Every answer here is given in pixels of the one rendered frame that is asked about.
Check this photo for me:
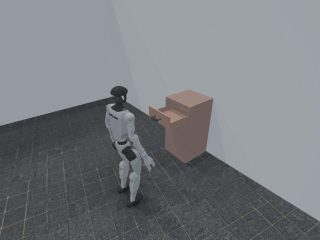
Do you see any right robot hand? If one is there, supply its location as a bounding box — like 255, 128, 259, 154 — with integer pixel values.
143, 156, 155, 172

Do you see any handle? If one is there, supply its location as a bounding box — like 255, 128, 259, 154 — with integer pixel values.
151, 115, 161, 122

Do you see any robot right upper arm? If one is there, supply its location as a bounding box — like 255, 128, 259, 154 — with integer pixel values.
123, 111, 138, 142

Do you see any right robot forearm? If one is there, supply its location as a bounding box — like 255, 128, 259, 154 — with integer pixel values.
132, 135, 148, 160

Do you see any cabinet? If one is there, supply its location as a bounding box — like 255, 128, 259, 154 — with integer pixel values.
165, 89, 214, 164

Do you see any left robot forearm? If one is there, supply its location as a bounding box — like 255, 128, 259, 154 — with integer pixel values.
105, 124, 114, 136

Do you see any left robot hand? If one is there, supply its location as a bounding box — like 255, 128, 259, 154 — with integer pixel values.
110, 136, 117, 143

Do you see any robot left upper arm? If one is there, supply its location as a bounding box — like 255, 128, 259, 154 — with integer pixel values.
105, 103, 115, 126

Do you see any humanoid robot head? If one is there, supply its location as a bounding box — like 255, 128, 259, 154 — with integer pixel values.
110, 86, 128, 112

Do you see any robot right thigh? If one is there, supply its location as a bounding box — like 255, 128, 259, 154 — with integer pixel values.
124, 147, 142, 182

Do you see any drawer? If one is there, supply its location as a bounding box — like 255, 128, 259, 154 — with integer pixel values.
149, 104, 188, 130

